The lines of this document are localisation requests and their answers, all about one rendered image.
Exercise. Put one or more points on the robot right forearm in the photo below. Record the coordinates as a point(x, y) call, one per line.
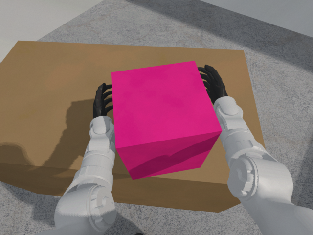
point(236, 138)

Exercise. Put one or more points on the robot right hand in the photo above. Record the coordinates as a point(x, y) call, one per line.
point(214, 84)

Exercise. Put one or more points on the robot left hand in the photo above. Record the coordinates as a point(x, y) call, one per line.
point(99, 103)

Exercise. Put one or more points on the right robot upper arm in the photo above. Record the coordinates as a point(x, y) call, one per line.
point(264, 188)

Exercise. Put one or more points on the left robot upper arm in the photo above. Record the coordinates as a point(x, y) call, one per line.
point(88, 211)

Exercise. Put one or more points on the pedestal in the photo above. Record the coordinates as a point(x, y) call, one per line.
point(47, 91)

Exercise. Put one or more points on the robot left forearm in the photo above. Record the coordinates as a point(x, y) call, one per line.
point(98, 160)

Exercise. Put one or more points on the carton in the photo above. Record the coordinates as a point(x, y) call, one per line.
point(164, 121)

